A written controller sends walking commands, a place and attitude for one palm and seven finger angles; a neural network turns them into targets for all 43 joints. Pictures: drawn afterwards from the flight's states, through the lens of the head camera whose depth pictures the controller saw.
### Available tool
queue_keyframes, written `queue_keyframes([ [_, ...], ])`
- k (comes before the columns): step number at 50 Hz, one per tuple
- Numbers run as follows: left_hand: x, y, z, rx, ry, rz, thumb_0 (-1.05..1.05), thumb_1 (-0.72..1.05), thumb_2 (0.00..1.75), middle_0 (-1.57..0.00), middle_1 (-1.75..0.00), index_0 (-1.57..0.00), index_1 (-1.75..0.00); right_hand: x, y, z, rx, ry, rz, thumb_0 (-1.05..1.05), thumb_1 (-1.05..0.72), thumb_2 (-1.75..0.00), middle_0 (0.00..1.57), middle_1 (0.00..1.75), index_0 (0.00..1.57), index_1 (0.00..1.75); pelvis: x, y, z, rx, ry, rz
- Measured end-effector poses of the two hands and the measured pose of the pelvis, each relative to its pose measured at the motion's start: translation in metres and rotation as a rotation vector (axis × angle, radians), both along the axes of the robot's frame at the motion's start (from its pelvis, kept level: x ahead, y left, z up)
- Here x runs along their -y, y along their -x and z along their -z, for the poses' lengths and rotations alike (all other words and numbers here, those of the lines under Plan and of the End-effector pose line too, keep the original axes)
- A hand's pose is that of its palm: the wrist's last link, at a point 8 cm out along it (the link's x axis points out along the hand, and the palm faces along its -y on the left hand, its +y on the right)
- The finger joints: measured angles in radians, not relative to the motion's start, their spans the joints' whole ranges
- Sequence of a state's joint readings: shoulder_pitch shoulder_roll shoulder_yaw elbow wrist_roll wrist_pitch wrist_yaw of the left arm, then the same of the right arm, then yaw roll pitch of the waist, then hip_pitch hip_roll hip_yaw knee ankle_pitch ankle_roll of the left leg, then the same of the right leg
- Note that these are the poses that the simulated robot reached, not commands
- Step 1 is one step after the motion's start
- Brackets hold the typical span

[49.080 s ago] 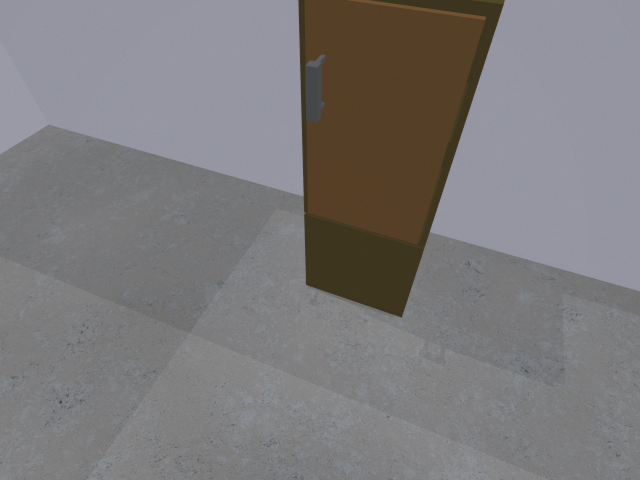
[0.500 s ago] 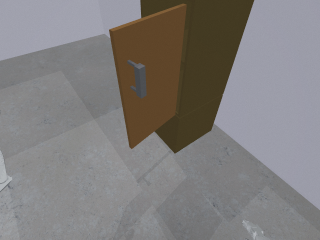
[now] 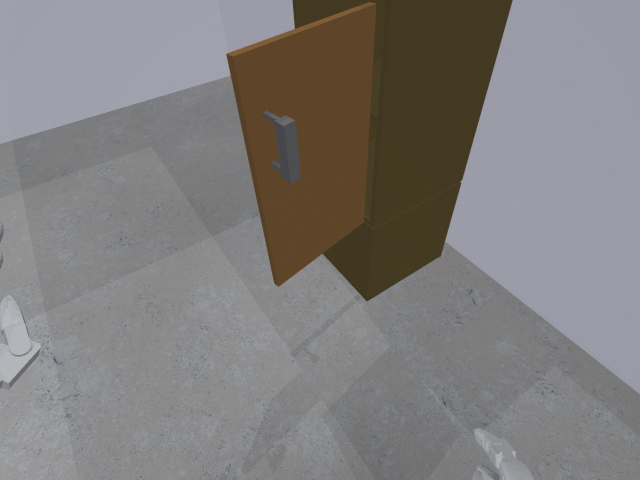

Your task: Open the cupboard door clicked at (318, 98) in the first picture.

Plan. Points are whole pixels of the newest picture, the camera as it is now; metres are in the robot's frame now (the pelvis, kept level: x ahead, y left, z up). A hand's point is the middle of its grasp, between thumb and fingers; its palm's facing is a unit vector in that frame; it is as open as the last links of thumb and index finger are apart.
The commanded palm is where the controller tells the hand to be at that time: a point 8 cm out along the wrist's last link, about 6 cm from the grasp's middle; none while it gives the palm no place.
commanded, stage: stop stepping back and stand still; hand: left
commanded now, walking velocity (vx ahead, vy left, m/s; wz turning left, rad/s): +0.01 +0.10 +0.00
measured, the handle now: (280, 146) +0.66 +0.13 +0.08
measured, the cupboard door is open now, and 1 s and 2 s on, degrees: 100 100 100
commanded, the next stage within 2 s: let the arm hang, fingers relaxed in 0.96 s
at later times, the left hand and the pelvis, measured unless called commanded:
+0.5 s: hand (32, 332) +0.21 +0.30 +0.15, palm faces +0.37 -0.79 -0.49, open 7.4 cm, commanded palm +0.16 +0.34 +0.18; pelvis +0.01 +0.04 +0.00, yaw -1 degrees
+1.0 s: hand (2, 348) +0.20 +0.32 +0.15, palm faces +0.39 -0.80 -0.46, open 7.4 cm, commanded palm +0.14 +0.36 +0.18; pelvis +0.00 +0.06 +0.01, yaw +0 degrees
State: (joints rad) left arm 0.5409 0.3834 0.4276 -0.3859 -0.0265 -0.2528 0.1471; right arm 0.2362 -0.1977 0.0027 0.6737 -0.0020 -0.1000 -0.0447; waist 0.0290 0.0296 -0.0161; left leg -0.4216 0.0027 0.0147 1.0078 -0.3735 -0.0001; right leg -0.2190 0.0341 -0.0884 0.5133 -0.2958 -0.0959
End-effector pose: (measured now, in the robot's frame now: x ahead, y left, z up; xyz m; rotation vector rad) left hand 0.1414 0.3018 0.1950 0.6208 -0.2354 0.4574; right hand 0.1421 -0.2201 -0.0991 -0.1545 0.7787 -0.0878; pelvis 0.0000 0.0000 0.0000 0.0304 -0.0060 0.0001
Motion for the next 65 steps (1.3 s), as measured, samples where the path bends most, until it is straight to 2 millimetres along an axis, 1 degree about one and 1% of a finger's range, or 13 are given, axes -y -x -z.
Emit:
queue_keyframes([
  [7,0.004,-0.015,0.027,-0.080,0.111,-0.002,0.01,0.89,0.90,-0.21,-0.30,-0.21,-0.30,0.011,-0.004,-0.010,-0.030,0.071,-0.016,0.01,-0.90,-0.90,0.20,0.30,0.21,0.30,-0.003,-0.001,-0.007,0.005,-0.012,-0.019],
  [13,0.004,-0.028,0.007,0.008,0.035,0.124,0.02,0.89,0.90,-0.22,-0.30,-0.21,-0.30,0.012,-0.022,-0.023,0.036,0.131,0.020,0.01,-0.90,-0.90,0.20,0.30,0.20,0.30,-0.016,-0.009,0.001,0.014,0.026,-0.008],
  [17,-0.012,-0.033,-0.006,0.018,-0.033,0.129,0.01,0.89,0.90,-0.22,-0.30,-0.21,-0.30,0.000,-0.033,-0.031,0.073,0.107,0.040,0.01,-0.90,-0.90,0.20,0.30,0.20,0.30,-0.023,-0.011,0.000,0.011,0.030,0.008],
  [20,-0.025,-0.035,-0.001,-0.020,-0.023,0.105,0.01,0.89,0.90,-0.22,-0.30,-0.21,-0.30,-0.013,-0.037,-0.032,0.096,0.078,0.046,0.01,-0.90,-0.90,0.20,0.30,0.20,0.30,-0.030,-0.011,-0.001,0.007,0.040,0.016],
  [27,-0.038,-0.029,0.028,-0.105,0.099,0.085,0.01,0.89,0.90,-0.21,-0.30,-0.21,-0.30,-0.040,-0.026,-0.031,0.074,0.064,0.024,0.01,-0.90,-0.90,0.20,0.30,0.20,0.30,-0.045,-0.007,-0.003,0.006,0.042,0.021],
  [35,-0.051,-0.016,0.016,-0.036,0.089,0.085,0.02,0.89,0.90,-0.22,-0.30,-0.21,-0.30,-0.058,-0.011,-0.031,0.042,0.084,-0.012,0.01,-0.90,-0.90,0.20,0.30,0.21,0.30,-0.056,0.000,-0.005,0.010,0.048,0.010],
  [42,-0.063,-0.013,0.017,-0.042,0.091,0.049,0.01,0.89,0.90,-0.21,-0.30,-0.21,-0.30,-0.063,-0.006,-0.030,0.050,0.074,0.000,0.01,-0.90,-0.90,0.20,0.30,0.21,0.30,-0.064,0.004,-0.007,0.007,0.051,0.011],
  [47,-0.061,-0.014,0.026,-0.080,0.116,0.050,0.01,0.89,0.90,-0.21,-0.30,-0.21,-0.30,-0.062,-0.005,-0.030,0.048,0.077,0.005,0.01,-0.90,-0.90,0.20,0.30,0.21,0.30,-0.065,0.005,-0.007,0.003,0.049,0.008],
  [53,-0.056,-0.014,0.022,-0.076,0.101,0.066,0.02,0.89,0.90,-0.22,-0.30,-0.21,-0.30,-0.057,-0.008,-0.031,0.045,0.088,0.001,0.01,-0.90,-0.90,0.20,0.30,0.21,0.30,-0.062,0.004,-0.007,0.001,0.050,0.003],
  [55,-0.059,-0.021,0.045,-0.157,0.100,0.080,0.01,0.90,0.90,-0.21,-0.30,-0.21,-0.30,-0.053,-0.010,-0.021,0.031,0.073,-0.041,0.01,-0.90,-0.90,0.20,0.30,0.20,0.30,-0.063,0.005,-0.004,-0.014,0.054,-0.013],
  [59,-0.060,-0.025,0.158,-0.612,0.287,0.002,0.00,0.90,0.90,-0.20,-0.30,-0.20,-0.30,-0.038,-0.002,0.008,-0.078,0.059,-0.049,0.01,-0.90,-0.90,0.20,0.30,0.21,0.30,-0.066,0.010,0.003,-0.021,0.047,-0.014],
  [62,-0.036,0.005,0.239,-0.947,0.422,-0.032,0.01,0.91,0.90,-0.20,-0.30,-0.20,-0.30,-0.027,0.018,0.019,-0.155,0.060,-0.017,0.01,-0.90,-0.90,0.20,0.30,0.21,0.30,-0.063,0.011,0.005,-0.013,0.037,-0.007],
  [65,0.000,0.049,0.297,-1.189,0.553,-0.037,0.01,0.91,0.90,-0.20,-0.30,-0.20,-0.30,-0.019,0.048,0.023,-0.265,0.079,0.010,0.01,-0.90,-0.90,0.20,0.30,0.20,0.30,-0.056,0.011,0.005,-0.001,0.030,-0.007],
])
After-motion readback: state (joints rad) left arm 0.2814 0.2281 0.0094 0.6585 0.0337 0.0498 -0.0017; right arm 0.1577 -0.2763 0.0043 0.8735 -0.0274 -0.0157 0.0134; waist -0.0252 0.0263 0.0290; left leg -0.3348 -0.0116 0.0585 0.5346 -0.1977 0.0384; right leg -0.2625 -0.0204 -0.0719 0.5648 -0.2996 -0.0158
